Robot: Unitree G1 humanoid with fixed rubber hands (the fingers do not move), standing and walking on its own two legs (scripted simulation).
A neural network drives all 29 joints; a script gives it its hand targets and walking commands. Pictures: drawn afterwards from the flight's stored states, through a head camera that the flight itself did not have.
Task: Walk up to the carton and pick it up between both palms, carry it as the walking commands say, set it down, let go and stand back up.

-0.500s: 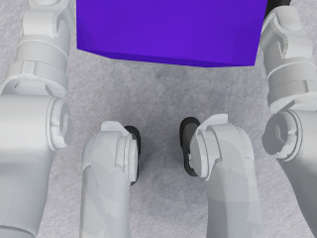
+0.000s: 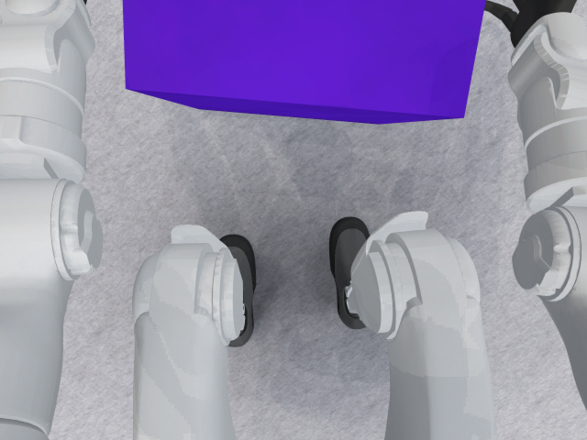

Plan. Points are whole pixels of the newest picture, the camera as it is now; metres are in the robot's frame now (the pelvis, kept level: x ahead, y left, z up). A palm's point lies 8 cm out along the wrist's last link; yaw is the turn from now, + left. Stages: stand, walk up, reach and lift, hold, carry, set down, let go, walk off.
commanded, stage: set down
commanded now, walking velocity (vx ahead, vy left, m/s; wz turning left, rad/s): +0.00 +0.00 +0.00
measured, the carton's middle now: out of the picture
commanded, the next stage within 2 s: let go in 1.32 s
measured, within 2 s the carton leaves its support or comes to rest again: neither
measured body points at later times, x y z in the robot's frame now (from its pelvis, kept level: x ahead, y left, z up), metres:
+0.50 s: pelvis -0.01 +0.00 +0.09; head +0.36 -0.01 +0.34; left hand +0.59 +0.22 -0.03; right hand +0.53 -0.28 -0.04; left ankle +0.10 +0.11 -0.33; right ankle +0.12 -0.11 -0.33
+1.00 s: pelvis +0.03 +0.00 +0.22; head +0.35 +0.00 +0.53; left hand +0.60 +0.23 +0.13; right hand +0.54 -0.28 +0.12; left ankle +0.10 +0.11 -0.33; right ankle +0.12 -0.11 -0.33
